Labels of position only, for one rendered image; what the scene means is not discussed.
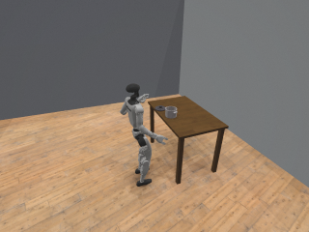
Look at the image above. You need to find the robot right shin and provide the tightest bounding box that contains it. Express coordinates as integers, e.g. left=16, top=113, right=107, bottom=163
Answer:
left=140, top=160, right=151, bottom=183

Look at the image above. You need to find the right robot forearm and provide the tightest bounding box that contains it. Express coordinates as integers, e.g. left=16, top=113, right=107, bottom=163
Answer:
left=139, top=126, right=158, bottom=139

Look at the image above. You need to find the left robot hand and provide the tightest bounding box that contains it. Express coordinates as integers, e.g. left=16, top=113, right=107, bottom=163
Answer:
left=137, top=94, right=149, bottom=103

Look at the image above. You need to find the pot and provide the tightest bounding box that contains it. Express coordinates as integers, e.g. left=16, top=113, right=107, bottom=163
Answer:
left=165, top=106, right=178, bottom=119

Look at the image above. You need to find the robot head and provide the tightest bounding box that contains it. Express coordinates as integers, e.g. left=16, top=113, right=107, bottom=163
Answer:
left=126, top=83, right=140, bottom=105

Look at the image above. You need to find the table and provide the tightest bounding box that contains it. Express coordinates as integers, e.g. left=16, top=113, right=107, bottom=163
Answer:
left=148, top=96, right=229, bottom=185

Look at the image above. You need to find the robot right upper arm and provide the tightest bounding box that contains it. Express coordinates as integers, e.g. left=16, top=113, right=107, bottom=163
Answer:
left=134, top=104, right=144, bottom=131

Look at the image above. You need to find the robot left upper arm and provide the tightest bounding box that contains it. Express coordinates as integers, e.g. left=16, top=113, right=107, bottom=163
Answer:
left=120, top=97, right=130, bottom=115

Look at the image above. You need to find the right robot hand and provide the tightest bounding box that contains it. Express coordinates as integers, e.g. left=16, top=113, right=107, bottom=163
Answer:
left=156, top=134, right=168, bottom=145

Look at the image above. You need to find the lid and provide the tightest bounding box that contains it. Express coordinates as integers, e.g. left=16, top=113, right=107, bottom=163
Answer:
left=154, top=105, right=166, bottom=111

